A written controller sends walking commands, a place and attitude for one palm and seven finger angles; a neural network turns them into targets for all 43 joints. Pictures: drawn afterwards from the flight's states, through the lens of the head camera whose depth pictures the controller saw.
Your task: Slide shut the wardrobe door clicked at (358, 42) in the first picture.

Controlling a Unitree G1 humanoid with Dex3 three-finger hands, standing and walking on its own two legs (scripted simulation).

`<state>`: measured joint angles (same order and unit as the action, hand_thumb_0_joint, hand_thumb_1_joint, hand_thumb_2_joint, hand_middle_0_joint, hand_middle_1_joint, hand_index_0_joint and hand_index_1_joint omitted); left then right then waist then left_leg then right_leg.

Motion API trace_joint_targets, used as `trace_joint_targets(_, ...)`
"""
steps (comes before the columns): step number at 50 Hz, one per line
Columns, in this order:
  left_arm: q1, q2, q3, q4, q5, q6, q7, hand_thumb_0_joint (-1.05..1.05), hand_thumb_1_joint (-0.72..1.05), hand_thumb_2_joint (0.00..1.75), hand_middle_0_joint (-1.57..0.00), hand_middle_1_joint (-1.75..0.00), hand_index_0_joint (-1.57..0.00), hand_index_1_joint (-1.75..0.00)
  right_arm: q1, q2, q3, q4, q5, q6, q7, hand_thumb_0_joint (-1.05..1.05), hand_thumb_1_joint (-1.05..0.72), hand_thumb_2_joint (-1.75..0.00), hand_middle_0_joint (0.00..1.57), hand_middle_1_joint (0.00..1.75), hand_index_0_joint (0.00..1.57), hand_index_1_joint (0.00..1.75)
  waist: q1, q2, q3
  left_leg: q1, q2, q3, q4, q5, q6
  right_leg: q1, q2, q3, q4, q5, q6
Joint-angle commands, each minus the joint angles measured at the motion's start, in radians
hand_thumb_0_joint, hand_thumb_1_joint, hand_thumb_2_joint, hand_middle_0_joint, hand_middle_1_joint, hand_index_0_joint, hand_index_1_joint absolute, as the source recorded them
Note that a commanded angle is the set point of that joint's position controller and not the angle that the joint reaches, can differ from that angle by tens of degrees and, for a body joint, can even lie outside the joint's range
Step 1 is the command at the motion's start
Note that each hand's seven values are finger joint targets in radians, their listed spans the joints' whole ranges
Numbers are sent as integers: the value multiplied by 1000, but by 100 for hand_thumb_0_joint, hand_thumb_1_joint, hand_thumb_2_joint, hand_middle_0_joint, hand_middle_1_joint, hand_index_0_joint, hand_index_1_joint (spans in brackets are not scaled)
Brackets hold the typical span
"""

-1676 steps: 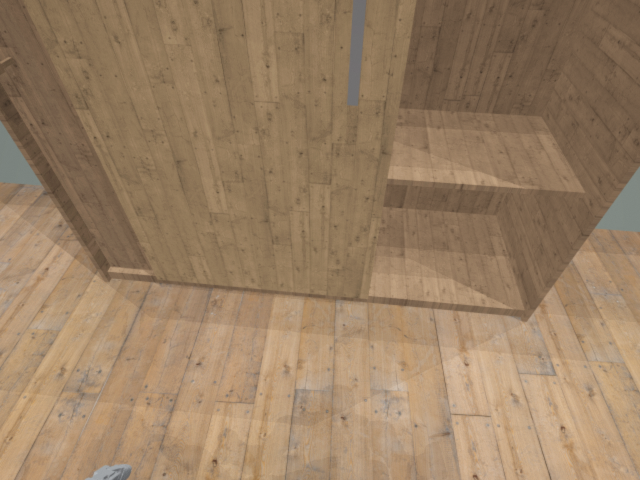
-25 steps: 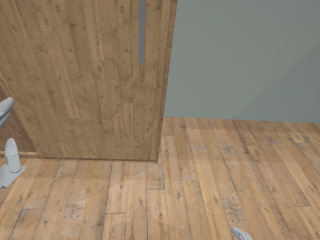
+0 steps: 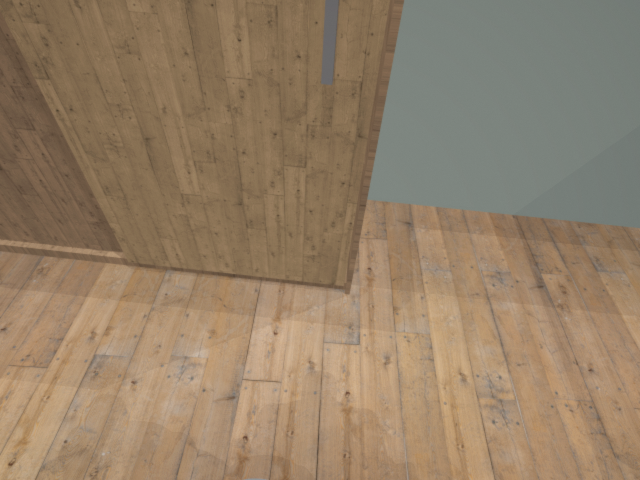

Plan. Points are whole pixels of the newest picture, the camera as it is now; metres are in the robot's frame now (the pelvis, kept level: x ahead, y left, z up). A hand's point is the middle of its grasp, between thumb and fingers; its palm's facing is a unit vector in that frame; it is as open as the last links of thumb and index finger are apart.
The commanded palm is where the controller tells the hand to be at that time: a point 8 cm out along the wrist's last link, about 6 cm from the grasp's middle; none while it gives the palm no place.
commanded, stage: let the arm hang, fingers relaxed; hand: left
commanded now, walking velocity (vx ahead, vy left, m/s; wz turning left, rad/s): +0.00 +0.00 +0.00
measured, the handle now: out of the picture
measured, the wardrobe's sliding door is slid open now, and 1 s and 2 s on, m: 0.00 0.00 0.00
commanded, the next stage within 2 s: look to check the result in 0.74 s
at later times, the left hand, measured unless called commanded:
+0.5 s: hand out of the picture +0.04 +0.21 -0.14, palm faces -0.01 -0.97 -0.24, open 7.3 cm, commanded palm none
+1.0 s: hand out of the picture +0.10 +0.23 -0.13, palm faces -0.04 -0.95 -0.31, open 7.3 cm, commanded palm none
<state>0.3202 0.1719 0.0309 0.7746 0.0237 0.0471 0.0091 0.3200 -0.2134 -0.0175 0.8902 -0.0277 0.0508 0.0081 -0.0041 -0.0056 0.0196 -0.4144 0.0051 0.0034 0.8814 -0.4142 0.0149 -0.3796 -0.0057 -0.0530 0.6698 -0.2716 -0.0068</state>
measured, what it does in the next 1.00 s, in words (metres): steps on the spot: left foot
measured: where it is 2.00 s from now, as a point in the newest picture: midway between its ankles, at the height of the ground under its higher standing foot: outside the picture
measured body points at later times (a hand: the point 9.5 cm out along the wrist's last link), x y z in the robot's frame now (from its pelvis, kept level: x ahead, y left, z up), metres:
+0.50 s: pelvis +0.00 +0.01 +0.03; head +0.01 +0.00 +0.48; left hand +0.04 +0.26 -0.12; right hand +0.04 -0.24 -0.13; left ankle +0.01 +0.10 -0.72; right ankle +0.05 -0.13 -0.72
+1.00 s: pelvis +0.02 +0.00 +0.03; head +0.04 -0.01 +0.48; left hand +0.11 +0.28 -0.11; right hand +0.06 -0.29 -0.12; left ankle +0.01 +0.10 -0.72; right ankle +0.05 -0.13 -0.72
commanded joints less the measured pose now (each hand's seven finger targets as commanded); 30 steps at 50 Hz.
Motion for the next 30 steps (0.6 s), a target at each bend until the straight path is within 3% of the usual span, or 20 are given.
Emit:
trace_joint_targets(1, -21, 119, 32, 2, -10, -32, 13, 0, 90, 90, -20, -30, -20, -30, 89, -88, -18, -7, 1, -59, -23, 0, -90, -90, 20, 30, 20, 30, -26, 197, -79, 257, 127, -201, -495, 211, 51, -62, -72, 135, -130, -83, -27)
trace_joint_targets(2, -6, 102, 25, 23, -18, -28, 10, 0, 90, 90, -20, -30, -20, -30, 38, -134, -24, -16, -7, -61, -35, 0, -90, -90, 20, 30, 20, 30, -1, 303, -45, 200, 247, -325, -592, 181, 105, -51, -20, 56, -72, -104, 13)
trace_joint_targets(3, -27, 115, 21, 44, -15, -28, 5, 0, 90, 90, -20, -30, -20, -30, -14, -147, -23, -23, -12, -56, -43, 0, -90, -90, 20, 30, 20, 30, 12, 214, -9, 95, 279, -328, -623, 147, 139, 41, -20, 52, -80, -90, 15)
trace_joint_targets(4, -30, 123, 21, 73, -9, -28, 3, 0, 90, 90, -20, -30, -20, -30, -35, -135, -20, -12, -12, -62, -49, 0, -90, -90, 20, 30, 20, 30, 26, 177, -12, 76, 235, -278, -601, 234, 124, 96, -25, 52, -98, -27, 13)
trace_joint_targets(5, -49, 133, 22, 105, -6, -32, 2, 0, 90, 90, -20, -30, -20, -30, -28, -123, -16, 12, -7, -69, -52, 0, -90, -90, 20, 30, 20, 30, 21, 147, -36, 117, 195, -226, -569, 358, 98, 133, -26, 60, -129, 41, 10)
trace_joint_targets(7, -38, 133, 16, 155, -14, -41, 3, 0, 90, 90, -20, -30, -20, -30, -9, -112, -12, 47, 6, -74, -55, 0, -90, -90, 20, 30, 20, 30, 19, 88, -93, 189, 157, -149, -522, 501, 68, 199, -35, 85, -193, 147, 2)
trace_joint_targets(9, -28, 148, 11, 196, -17, -46, 6, 0, 90, 90, -20, -30, -20, -30, -13, -106, -11, 64, 13, -76, -54, 0, -90, -90, 20, 30, 20, 30, 17, 79, -81, 210, 130, -114, -530, 472, 53, 219, -58, 96, -223, 201, -5)
trace_joint_targets(11, -48, 159, 10, 225, -14, -39, 7, 0, 90, 90, -20, -30, -20, -30, -22, -113, -15, 85, 12, -66, -50, 0, -90, -90, 20, 30, 20, 30, 12, 65, -23, 171, 137, -124, -586, 253, 48, 196, -61, 92, -255, 92, -1)
trace_joint_targets(13, -64, 169, 10, 247, -8, -38, 7, 0, 90, 90, -20, -30, -20, -30, -33, -127, -22, 100, 10, -61, -46, 0, -90, -90, 20, 30, 20, 30, 10, 18, 39, 124, 131, -140, -617, 88, 50, 183, -64, 102, -283, 71, -7)
trace_joint_targets(16, -67, 169, 7, 277, -5, -41, 9, 0, 90, 90, -20, -30, -20, -30, -41, -124, -24, 124, 8, -57, -39, 0, -90, -90, 20, 30, 20, 30, 7, 2, 60, 122, 111, -122, -624, 17, 45, 164, -71, 115, -314, 32, -12)
trace_joint_targets(20, -87, 183, 10, 294, -3, -51, 11, 0, 90, 90, -20, -30, -20, -30, -52, -128, -28, 145, 8, -56, -34, 0, -90, -90, 20, 30, 20, 30, -2, -10, 47, 159, 95, -96, -601, 51, 42, 143, -82, 136, -345, 2, -16)
trace_joint_targets(27, -137, 212, 16, 304, -6, -69, 12, 0, 90, 90, -20, -30, -20, -30, -94, -151, -26, 166, 9, -69, -34, 0, -90, -90, 20, 30, 20, 30, -6, -7, 7, 225, 95, -73, -570, 236, 31, 177, -103, 147, -343, 139, -23)
trace_joint_targets(30, -155, 225, 17, 308, -7, -72, 11, 0, 90, 90, -20, -30, -20, -30, -116, -164, -26, 170, 10, -69, -33, 0, -90, -90, 20, 30, 20, 30, -6, 3, 14, 230, 97, -71, -570, 249, 26, 184, -107, 149, -350, 151, -25)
